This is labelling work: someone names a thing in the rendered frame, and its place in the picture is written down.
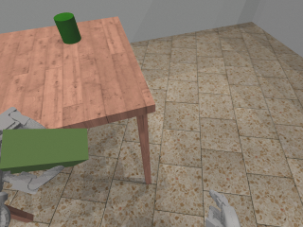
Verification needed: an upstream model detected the robot left hand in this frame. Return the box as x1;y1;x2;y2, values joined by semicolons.
0;107;64;195

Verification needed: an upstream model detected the left robot forearm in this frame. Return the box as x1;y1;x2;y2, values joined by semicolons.
0;191;11;227

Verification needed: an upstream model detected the table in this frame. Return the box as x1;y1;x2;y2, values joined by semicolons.
0;16;155;223

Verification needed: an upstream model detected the sponge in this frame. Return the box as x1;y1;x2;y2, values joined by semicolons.
0;128;89;174

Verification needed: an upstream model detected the robot right hand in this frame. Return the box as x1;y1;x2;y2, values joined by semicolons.
205;189;241;227

